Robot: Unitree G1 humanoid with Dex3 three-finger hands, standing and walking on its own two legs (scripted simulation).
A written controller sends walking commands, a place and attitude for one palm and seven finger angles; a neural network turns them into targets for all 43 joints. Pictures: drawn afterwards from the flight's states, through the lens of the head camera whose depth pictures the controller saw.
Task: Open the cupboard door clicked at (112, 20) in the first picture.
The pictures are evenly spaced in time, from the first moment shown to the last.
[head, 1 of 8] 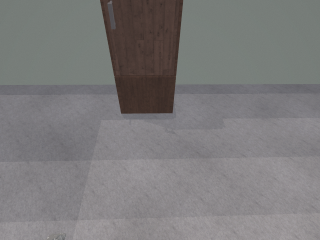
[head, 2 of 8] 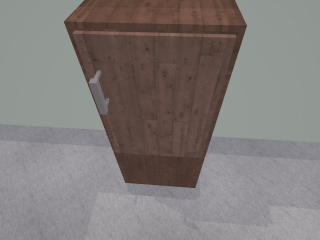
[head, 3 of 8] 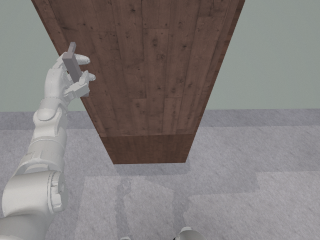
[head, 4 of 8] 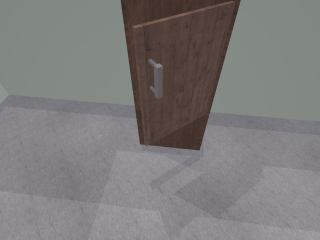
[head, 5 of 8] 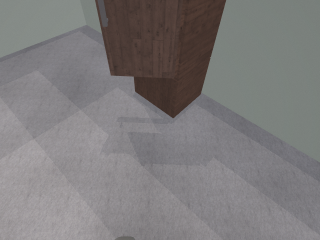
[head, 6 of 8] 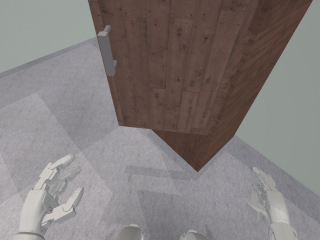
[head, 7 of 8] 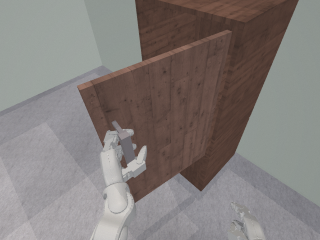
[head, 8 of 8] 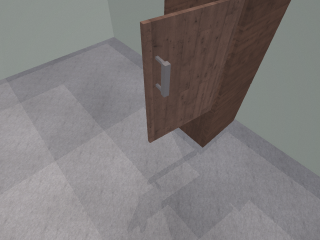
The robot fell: no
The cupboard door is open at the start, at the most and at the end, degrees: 0 82 82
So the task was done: yes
